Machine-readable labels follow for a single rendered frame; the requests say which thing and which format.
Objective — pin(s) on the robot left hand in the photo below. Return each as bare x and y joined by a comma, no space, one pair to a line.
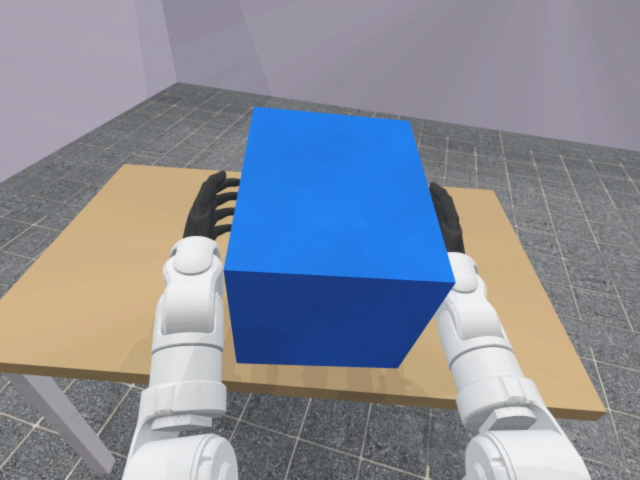
203,214

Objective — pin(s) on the left robot upper arm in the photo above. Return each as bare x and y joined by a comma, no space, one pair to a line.
199,457

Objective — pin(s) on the carton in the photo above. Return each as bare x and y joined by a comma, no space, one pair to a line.
335,255

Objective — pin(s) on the right robot forearm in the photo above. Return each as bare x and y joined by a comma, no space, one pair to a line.
493,394

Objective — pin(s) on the robot right hand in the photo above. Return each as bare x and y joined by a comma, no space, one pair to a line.
448,218

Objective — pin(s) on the right robot upper arm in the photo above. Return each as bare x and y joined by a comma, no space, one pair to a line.
522,455

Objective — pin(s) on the left robot forearm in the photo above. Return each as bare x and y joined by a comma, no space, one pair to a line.
185,390

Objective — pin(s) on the table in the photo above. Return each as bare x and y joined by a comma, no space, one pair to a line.
86,307

